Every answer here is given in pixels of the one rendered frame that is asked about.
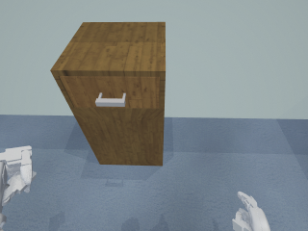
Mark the handle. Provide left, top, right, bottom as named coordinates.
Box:
left=95, top=92, right=126, bottom=107

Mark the cabinet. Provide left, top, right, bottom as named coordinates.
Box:
left=50, top=22, right=166, bottom=167

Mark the drawer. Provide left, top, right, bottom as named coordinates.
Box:
left=60, top=76, right=161, bottom=109

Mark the robot right hand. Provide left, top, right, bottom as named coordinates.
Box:
left=232, top=192, right=270, bottom=231

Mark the robot left hand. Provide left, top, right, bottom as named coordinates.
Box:
left=0, top=145, right=37, bottom=214

